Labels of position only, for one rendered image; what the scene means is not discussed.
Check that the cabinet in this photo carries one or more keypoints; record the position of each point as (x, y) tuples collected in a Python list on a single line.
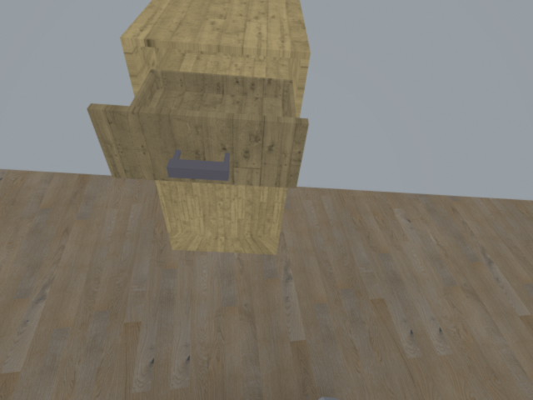
[(250, 38)]

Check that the handle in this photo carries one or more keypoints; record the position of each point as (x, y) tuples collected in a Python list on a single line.
[(196, 169)]

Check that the drawer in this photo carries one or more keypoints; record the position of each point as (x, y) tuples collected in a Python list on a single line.
[(205, 116)]

